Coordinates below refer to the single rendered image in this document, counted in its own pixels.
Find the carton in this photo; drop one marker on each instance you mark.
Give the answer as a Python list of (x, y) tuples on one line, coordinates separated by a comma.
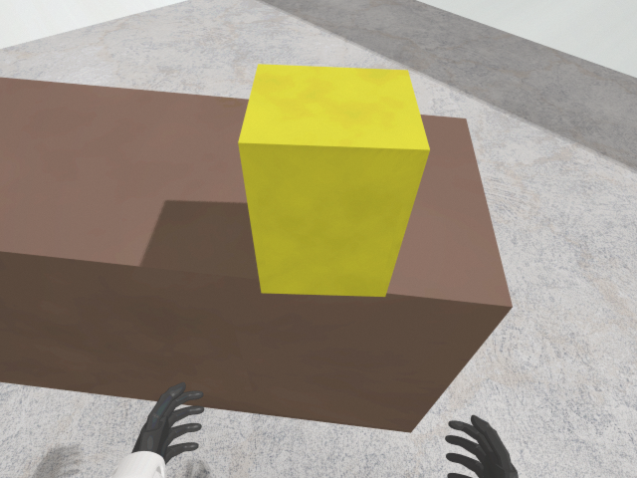
[(332, 159)]

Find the right robot hand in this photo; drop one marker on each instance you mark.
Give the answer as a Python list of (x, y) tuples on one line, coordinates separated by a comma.
[(494, 458)]

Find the pedestal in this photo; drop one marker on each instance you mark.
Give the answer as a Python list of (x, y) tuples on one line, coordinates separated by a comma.
[(127, 266)]

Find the left robot forearm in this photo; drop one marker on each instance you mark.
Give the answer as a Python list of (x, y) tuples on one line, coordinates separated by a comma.
[(141, 464)]

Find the left robot hand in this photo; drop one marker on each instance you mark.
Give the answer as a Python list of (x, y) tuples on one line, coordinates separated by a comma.
[(157, 432)]

